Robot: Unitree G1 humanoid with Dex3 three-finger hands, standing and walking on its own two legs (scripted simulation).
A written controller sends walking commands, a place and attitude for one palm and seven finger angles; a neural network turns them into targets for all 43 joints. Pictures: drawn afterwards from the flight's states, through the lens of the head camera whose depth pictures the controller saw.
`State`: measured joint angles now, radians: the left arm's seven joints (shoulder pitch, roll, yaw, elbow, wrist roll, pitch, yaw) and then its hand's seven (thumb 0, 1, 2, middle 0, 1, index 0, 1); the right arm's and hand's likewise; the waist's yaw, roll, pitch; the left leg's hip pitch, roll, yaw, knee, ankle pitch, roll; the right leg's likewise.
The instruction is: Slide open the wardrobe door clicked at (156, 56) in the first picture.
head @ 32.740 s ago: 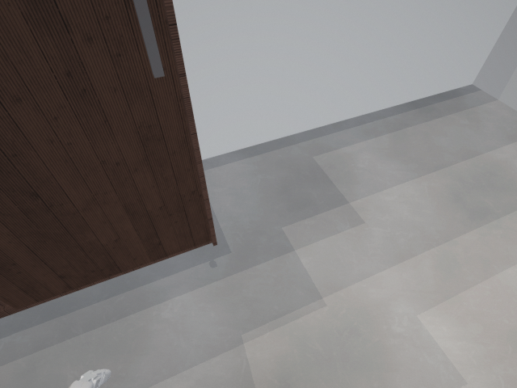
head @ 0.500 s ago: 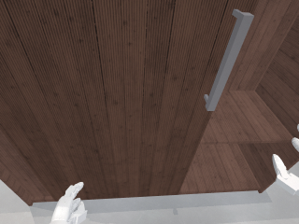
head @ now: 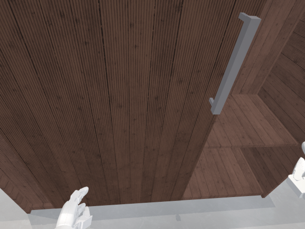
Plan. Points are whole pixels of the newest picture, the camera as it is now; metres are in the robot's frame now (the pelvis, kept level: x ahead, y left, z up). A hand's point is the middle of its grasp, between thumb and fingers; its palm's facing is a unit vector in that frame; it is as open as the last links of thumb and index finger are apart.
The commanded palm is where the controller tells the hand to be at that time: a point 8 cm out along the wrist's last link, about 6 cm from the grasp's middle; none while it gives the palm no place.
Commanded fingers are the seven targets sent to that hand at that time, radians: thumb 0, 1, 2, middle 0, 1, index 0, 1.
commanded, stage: step back with the hand held close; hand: right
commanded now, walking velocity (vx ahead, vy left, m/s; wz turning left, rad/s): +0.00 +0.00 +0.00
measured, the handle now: (227, 69) +0.46 -0.20 +0.24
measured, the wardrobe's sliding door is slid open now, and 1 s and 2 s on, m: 0.60 0.60 0.60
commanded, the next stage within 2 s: stop stepping back and stand still in 1.02 s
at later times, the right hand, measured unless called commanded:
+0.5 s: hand out of the picture +0.15 -0.30 +0.15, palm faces +0.45 +0.76 -0.46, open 7.4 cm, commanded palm +0.10 -0.33 +0.17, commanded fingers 0.00 -0.90 -0.90 0.20 0.30 0.20 0.30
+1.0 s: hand out of the picture +0.06 -0.32 +0.15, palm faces +0.54 +0.72 -0.43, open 7.4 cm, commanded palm -0.01 -0.35 +0.17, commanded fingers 0.00 -0.90 -0.90 0.20 0.30 0.20 0.30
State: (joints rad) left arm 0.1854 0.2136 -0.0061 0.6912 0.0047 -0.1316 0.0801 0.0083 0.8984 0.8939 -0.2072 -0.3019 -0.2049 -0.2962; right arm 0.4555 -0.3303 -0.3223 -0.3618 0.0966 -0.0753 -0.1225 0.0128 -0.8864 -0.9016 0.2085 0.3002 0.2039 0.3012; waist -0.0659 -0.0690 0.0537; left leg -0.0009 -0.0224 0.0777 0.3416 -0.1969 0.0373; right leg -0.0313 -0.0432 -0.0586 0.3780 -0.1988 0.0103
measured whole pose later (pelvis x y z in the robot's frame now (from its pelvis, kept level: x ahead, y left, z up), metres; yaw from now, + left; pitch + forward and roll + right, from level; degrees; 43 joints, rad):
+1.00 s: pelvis -0.13 -0.04 -0.03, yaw -3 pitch -3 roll +1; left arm 0.23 0.22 0.00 0.61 0.01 -0.11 0.10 0.01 0.90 0.89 -0.21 -0.30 -0.21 -0.30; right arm 0.49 -0.39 -0.43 -0.48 0.01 -0.22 -0.18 0.01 -0.89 -0.90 0.21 0.30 0.21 0.30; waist -0.01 0.00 0.04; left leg -0.42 -0.02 -0.03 0.59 -0.12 0.00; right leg -0.49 0.01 -0.06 0.69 -0.34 -0.04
